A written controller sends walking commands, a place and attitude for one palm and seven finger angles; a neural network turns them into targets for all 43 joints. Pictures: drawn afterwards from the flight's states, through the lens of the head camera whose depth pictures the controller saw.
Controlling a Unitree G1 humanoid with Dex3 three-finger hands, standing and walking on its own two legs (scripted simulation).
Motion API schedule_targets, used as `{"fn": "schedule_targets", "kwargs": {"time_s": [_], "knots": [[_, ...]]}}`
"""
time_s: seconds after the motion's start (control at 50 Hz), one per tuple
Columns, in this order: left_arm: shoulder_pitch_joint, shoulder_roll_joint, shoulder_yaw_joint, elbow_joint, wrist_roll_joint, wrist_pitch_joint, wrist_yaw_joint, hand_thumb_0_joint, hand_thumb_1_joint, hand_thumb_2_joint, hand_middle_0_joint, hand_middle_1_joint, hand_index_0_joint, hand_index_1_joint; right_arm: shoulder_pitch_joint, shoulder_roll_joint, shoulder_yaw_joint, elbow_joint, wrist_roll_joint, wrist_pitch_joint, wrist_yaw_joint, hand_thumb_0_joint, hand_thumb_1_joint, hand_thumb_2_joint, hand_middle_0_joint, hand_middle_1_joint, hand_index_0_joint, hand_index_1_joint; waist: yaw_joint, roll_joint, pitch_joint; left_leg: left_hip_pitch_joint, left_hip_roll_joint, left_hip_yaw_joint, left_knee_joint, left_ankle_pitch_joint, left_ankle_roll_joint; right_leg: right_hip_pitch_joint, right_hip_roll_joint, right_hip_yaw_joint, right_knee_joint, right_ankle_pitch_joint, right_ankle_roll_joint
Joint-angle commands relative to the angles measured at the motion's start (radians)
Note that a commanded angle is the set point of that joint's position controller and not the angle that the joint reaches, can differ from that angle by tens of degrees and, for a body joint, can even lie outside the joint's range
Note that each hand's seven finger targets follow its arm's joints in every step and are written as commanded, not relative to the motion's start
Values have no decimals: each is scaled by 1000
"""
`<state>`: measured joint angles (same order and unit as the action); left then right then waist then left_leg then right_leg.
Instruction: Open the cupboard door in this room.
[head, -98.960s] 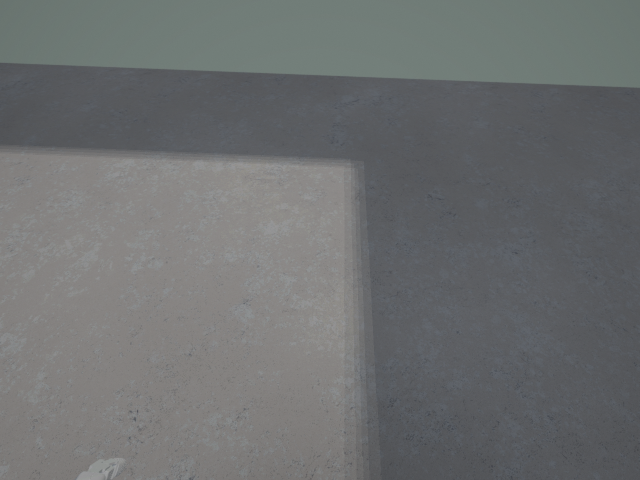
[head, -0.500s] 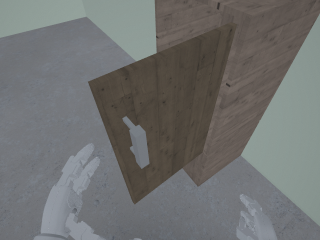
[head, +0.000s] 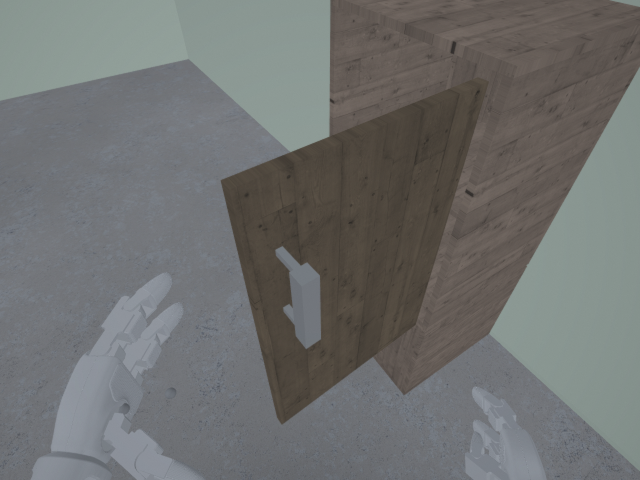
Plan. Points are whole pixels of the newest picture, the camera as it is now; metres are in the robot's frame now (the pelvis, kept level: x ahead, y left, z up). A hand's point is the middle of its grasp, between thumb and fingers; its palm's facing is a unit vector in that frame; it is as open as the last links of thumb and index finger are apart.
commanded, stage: draw the hand back to the body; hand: left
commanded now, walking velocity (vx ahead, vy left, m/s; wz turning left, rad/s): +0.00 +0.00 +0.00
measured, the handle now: (296, 297) +0.32 +0.06 +0.09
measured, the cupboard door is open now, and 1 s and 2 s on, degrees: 94 94 94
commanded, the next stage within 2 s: step back with the hand held close in 1.12 s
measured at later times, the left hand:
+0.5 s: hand (88, 340) +0.20 +0.23 +0.16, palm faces +0.32 -0.87 -0.36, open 12.0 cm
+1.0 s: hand (70, 308) +0.22 +0.25 +0.19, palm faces +0.41 -0.83 -0.38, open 7.5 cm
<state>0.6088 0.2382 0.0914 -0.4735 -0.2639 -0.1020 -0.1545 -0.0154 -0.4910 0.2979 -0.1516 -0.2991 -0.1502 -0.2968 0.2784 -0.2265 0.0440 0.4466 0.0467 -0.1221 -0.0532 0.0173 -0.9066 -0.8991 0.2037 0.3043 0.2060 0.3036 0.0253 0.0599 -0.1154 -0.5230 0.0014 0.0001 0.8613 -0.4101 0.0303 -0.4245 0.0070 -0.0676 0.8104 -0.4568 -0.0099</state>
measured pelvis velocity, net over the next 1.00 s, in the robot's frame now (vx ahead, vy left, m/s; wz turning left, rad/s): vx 0.02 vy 0.00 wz -0.04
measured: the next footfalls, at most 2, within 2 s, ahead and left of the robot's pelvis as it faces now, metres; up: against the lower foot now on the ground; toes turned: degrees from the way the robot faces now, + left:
none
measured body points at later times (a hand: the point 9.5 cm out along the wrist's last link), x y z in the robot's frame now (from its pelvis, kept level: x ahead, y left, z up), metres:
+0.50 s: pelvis +0.01 +0.01 +0.04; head +0.00 +0.00 +0.48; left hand +0.18 +0.28 +0.19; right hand +0.20 -0.21 -0.04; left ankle +0.02 +0.10 -0.70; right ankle -0.02 -0.11 -0.70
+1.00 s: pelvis +0.02 +0.00 +0.04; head +0.01 -0.02 +0.49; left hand +0.19 +0.29 +0.21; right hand +0.21 -0.23 -0.04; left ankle +0.02 +0.10 -0.70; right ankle -0.02 -0.11 -0.70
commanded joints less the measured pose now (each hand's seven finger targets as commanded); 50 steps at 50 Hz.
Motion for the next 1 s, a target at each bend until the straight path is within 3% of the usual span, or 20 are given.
{"fn": "schedule_targets", "kwargs": {"time_s": [0.0, 0.02, 0.04, 0.06, 0.08, 0.12, 0.18, 0.26, 0.3, 0.34, 0.38, 0.4, 0.42, 0.62, 0.72, 0.76, 0.8, 0.9, 0.92, 0.98], "knots": [[-69, 113, 109, -229, -29, -41, -19, 0, -360, 360, -155, -300, -155, -300, -117, -108, -41, -164, 11, -70, -13, 0, -900, -900, 200, 300, 200, 300, 2, -7, -30, 134, 3, -52, -178, 177, -4, -27, 26, -15, -155, 217, -8], [-81, 113, 109, -227, -29, -35, -22, 0, -325, 375, -156, -300, -156, -300, -122, -113, -41, -158, 9, -74, -13, 0, -900, -900, 200, 300, 200, 300, 1, -18, -29, 138, 3, -55, -181, 173, -2, -17, 26, -13, -163, 211, -8], [-103, 239, 127, -317, 117, -31, 111, 0, -290, 390, -158, -300, -158, -300, -138, -93, -38, -178, -2, -61, -40, 0, -900, -900, 200, 300, 200, 300, 44, -13, -9, 149, 10, -39, -220, 143, -4, 2, 2, 65, -246, 191, -20], [-46, 156, 95, -274, 130, -12, 167, 0, -255, 405, -159, -300, -159, -300, -125, -79, -32, -164, -11, -52, -51, 0, -900, -900, 200, 300, 200, 300, 20, -3, 36, 169, 6, -30, -228, 128, -7, -5, -5, 62, -277, 165, -22], [-25, 127, 67, -243, 152, 4, 199, 0, -220, 420, -160, -300, -160, -300, -120, -77, -27, -151, -14, -43, -52, 0, -900, -900, 200, 300, 200, 300, 14, -12, 65, 182, 12, -31, -242, 120, -7, 0, -7, 51, -289, 151, -18], [-45, 162, 100, -237, 178, 10, 239, 0, -150, 450, -162, -300, -162, -300, -142, -88, -30, -134, -20, -34, -56, 0, -900, -900, 200, 300, 200, 300, 19, -45, 57, 215, 16, -31, -271, 139, -3, 42, -5, 49, -319, 156, -17], [-87, 170, 103, -245, 198, 4, 268, 0, -45, 495, -166, -300, -166, -300, -153, -88, -25, -115, -28, -34, -58, 0, -900, -900, 200, 300, 200, 300, 14, -4, 61, 272, 20, -35, -329, 147, -3, 86, -9, 43, -345, 165, -16], [-94, 189, 140, -234, 206, -5, 287, 0, 95, 555, -171, -300, -171, -300, -171, -92, -26, -84, -35, -39, -56, 0, -900, -900, 200, 300, 200, 300, 23, -7, 52, 323, 23, -34, -390, 202, -5, 168, -8, 37, -373, 220, -16], [-100, 193, 154, -236, 209, -9, 291, 0, 165, 585, -174, -300, -174, -300, -174, -93, -27, -69, -37, -41, -51, 0, -900, -900, 200, 300, 200, 300, 24, 23, 45, 350, 25, -34, -413, 232, -8, 195, -7, 37, -385, 243, -17], [-84, 200, 176, -212, 207, -8, 292, 0, 235, 615, -176, -300, -176, -300, -184, -95, -32, -57, -39, -39, -49, 0, -900, -900, 200, 300, 200, 300, 29, -25, 56, 361, 28, -26, -424, 276, -6, 221, -5, 37, -398, 284, -15], [-97, 215, 203, -214, 208, -11, 292, 0, 305, 645, -179, -300, -179, -300, -187, -98, -36, -48, -40, -35, -44, 0, -900, -900, 200, 300, 200, 300, 32, -21, 52, 380, 30, -22, -435, 324, -8, 243, -3, 37, -405, 321, -14], [-103, 215, 209, -216, 207, -12, 292, 0, 340, 660, -180, -300, -180, -300, -185, -99, -37, -42, -41, -34, -41, 0, -900, -900, 200, 300, 200, 300, 32, 10, 40, 393, 30, -22, -442, 342, -10, 254, -5, 38, -408, 332, -15], [-109, 226, 222, -207, 209, -14, 294, 0, 375, 675, -181, -300, -181, -300, -186, -103, -39, -36, -41, -34, -38, 0, -900, -900, 200, 300, 200, 300, 35, -19, 43, 389, 34, -28, -447, 354, -13, 270, -2, 35, -411, 338, -17], [-172, 277, 325, -183, 200, -18, 295, 0, 725, 825, -194, -300, -194, -300, -197, -107, -52, -12, -41, -14, -26, 0, -900, -900, 200, 300, 200, 300, 43, 29, 49, 437, 35, -15, -469, 448, -20, 311, 0, 42, -441, 405, -16], [-203, 312, 386, -148, 188, -21, 298, 0, 900, 900, -200, -300, -200, -300, -203, -107, -60, -1, -39, -4, -28, 0, -900, -900, 200, 300, 200, 300, 46, -12, 45, 444, 31, -1, -472, 446, -14, 327, -2, 45, -454, 437, -13], [-191, 260, 340, -126, 186, -18, 288, 0, 900, 900, -200, -300, -200, -300, -202, -106, -60, 0, -38, 2, -22, 0, -900, -900, 200, 300, 200, 300, 38, 12, 62, 455, 31, 2, -473, 453, -13, 310, -4, 45, -459, 435, -9], [-191, 258, 333, -120, 186, -17, 286, 0, 900, 900, -200, -300, -200, -300, -203, -110, -63, 0, -39, 5, -20, 0, -900, -900, 200, 300, 200, 300, 37, -10, 59, 458, 30, 4, -475, 447, -10, 311, -3, 44, -463, 436, -6], [-210, 289, 353, -150, 188, -23, 287, 0, 900, 900, -200, -300, -200, -300, -213, -106, -65, -1, -41, 6, -24, 0, -900, -900, 200, 300, 200, 300, 43, -20, 40, 466, 21, 13, -468, 445, -3, 324, -5, 51, -469, 463, -5], [-211, 310, 365, -153, 190, -23, 290, 0, 900, 900, -200, -300, -200, -300, -214, -108, -65, 2, -40, 6, -27, 0, -900, -900, 200, 300, 200, 300, 46, -9, 34, 464, 21, 13, -466, 448, -3, 334, -8, 56, -470, 472, -8], [-212, 300, 363, -170, 188, -27, 290, 0, 900, 900, -200, -300, -200, -300, -212, -102, -62, 4, -40, 0, -26, 0, -900, -900, 200, 300, 200, 300, 44, 26, 33, 473, 19, 13, -466, 452, -6, 330, -7, 55, -471, 470, -8]]}}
